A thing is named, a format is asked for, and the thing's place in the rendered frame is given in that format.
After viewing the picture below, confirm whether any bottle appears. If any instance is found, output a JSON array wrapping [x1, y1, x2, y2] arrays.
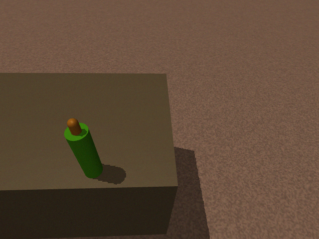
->
[[64, 118, 103, 178]]

